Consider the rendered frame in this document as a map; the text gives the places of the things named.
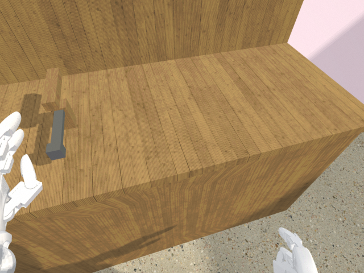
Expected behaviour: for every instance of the counter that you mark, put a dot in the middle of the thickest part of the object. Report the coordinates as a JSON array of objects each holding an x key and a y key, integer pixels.
[{"x": 183, "y": 118}]

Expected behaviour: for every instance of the tap lever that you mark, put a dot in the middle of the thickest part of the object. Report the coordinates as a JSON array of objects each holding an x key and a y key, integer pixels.
[{"x": 55, "y": 149}]

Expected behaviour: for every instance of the left robot forearm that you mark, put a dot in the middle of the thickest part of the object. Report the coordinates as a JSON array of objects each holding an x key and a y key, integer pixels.
[{"x": 7, "y": 257}]

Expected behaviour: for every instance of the left robot hand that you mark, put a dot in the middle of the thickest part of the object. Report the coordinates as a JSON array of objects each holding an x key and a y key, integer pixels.
[{"x": 24, "y": 192}]

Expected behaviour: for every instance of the right robot hand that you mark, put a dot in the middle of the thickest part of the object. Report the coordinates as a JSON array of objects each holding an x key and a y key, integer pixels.
[{"x": 299, "y": 261}]

